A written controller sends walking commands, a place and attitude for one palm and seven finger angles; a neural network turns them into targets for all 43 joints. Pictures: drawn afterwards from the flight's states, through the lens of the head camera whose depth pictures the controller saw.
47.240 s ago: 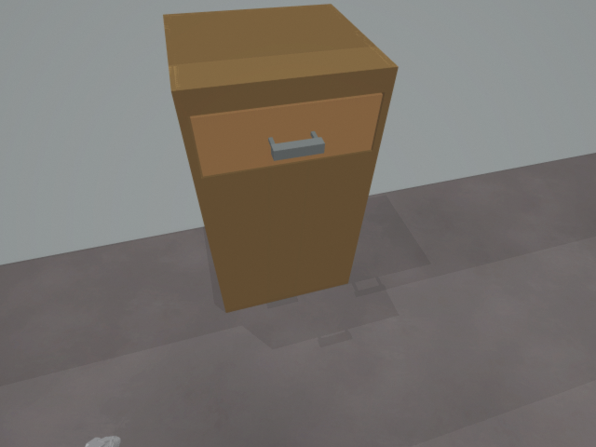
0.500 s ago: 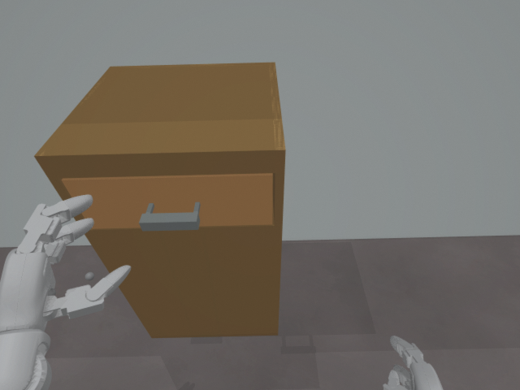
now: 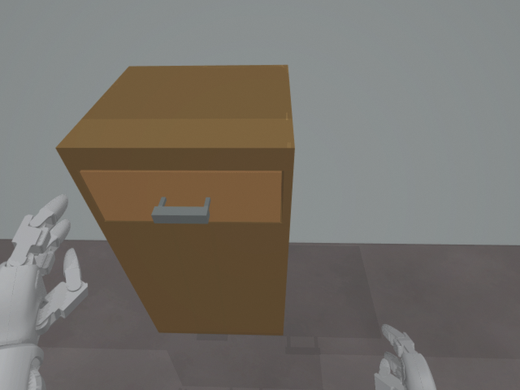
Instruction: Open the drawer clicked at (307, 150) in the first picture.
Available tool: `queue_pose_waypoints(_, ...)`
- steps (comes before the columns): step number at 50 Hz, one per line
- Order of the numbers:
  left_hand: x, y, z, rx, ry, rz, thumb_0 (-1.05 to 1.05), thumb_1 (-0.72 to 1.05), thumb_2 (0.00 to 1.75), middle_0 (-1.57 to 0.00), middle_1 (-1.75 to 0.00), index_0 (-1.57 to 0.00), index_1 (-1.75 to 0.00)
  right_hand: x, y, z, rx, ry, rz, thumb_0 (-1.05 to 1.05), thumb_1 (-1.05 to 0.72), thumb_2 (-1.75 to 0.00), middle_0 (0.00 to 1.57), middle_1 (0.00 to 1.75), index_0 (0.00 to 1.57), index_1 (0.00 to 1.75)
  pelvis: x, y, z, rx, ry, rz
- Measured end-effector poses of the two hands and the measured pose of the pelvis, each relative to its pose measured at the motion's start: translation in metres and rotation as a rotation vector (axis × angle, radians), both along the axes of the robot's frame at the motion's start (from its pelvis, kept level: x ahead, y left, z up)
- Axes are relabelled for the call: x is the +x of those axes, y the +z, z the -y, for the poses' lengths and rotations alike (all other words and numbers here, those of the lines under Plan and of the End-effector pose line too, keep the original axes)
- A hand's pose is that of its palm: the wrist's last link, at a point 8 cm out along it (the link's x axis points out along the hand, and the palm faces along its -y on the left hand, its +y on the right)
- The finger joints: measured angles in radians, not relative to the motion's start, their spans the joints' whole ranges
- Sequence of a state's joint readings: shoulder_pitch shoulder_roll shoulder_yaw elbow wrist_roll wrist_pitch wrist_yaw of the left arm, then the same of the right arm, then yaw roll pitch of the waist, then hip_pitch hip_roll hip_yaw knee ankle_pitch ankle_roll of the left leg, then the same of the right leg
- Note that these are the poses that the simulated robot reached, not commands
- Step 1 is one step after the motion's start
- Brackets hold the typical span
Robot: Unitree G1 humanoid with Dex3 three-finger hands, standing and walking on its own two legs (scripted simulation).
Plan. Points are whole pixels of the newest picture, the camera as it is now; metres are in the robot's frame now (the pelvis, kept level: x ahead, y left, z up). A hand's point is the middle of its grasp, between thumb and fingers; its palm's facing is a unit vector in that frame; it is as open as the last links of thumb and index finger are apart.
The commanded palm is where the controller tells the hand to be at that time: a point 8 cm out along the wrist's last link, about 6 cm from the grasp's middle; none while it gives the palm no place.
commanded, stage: step back with the hand held close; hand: left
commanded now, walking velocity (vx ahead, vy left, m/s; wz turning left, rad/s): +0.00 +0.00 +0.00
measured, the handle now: (183, 208) +0.49 +0.25 -0.03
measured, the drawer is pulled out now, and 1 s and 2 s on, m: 0.00 0.00 0.00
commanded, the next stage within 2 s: stop stepping back and stand still in 1.26 s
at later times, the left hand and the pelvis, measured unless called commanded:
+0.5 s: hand (60, 298) +0.16 +0.26 +0.15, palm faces +0.30 -0.83 -0.47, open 7.4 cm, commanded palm +0.11 +0.31 +0.17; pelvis -0.03 +0.03 -0.01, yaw -1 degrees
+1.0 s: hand out of the picture +0.07 +0.27 +0.16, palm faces +0.43 -0.83 -0.36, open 7.4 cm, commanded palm +0.01 +0.32 +0.17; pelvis -0.11 +0.03 -0.03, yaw +3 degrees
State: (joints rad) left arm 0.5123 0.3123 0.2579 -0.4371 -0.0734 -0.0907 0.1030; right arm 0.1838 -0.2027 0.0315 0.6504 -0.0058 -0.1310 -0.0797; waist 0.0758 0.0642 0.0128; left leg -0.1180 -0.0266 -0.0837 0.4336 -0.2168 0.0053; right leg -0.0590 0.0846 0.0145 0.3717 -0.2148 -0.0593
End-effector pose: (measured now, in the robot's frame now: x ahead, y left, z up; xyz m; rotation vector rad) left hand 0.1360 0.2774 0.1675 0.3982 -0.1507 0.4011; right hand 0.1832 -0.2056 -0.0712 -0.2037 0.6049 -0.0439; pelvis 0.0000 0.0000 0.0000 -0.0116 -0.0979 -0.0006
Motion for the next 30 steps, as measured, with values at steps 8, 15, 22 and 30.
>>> queue_pose_waypoints(8, 0.006, 0.010, -0.008, 0.081, -0.014, 0.018, 0.02, 0.89, 0.90, -0.21, -0.30, -0.21, -0.31, -0.010, -0.003, 0.012, -0.013, -0.040, -0.054, 0.01, -0.90, -0.90, 0.20, 0.30, 0.20, 0.30, -0.001, 0.000, -0.004, -0.017, 0.006, -0.063)
queue_pose_waypoints(15, 0.013, -0.006, -0.011, 0.078, -0.076, -0.075, 0.02, 0.90, 0.90, -0.20, -0.30, -0.20, -0.30, -0.024, -0.006, 0.023, -0.044, -0.122, -0.123, 0.01, -0.90, -0.90, 0.20, 0.30, 0.20, 0.30, -0.006, -0.001, -0.016, -0.008, -0.006, -0.114)
queue_pose_waypoints(22, 0.002, -0.004, -0.022, 0.114, -0.109, -0.071, 0.02, 0.89, 0.90, -0.21, -0.30, -0.21, -0.30, -0.037, 0.001, 0.018, -0.068, -0.150, -0.125, 0.01, -0.90, -0.90, 0.20, 0.30, 0.20, 0.30, -0.018, -0.004, -0.024, -0.006, -0.010, -0.127)
queue_pose_waypoints(30, -0.028, -0.002, -0.031, 0.129, -0.097, -0.007, 0.02, 0.89, 0.90, -0.21, -0.30, -0.21, -0.30, -0.050, 0.007, -0.001, -0.066, -0.115, -0.057, 0.01, -0.90, -0.90, 0.20, 0.30, 0.20, 0.30, -0.044, -0.011, -0.031, -0.011, -0.011, -0.123)
